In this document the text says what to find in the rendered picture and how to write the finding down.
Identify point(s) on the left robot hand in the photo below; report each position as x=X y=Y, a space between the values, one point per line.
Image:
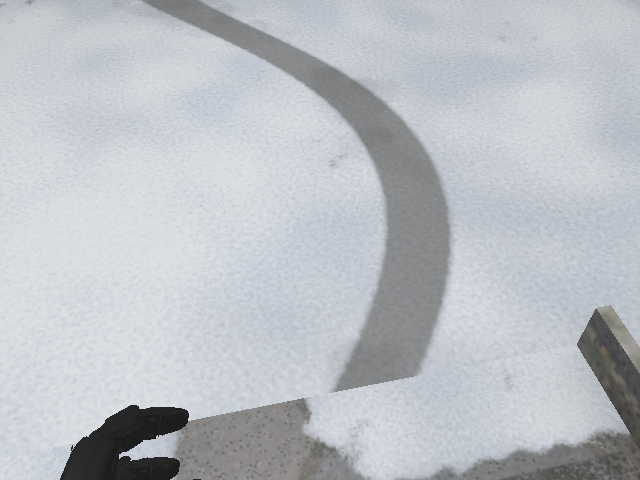
x=97 y=457

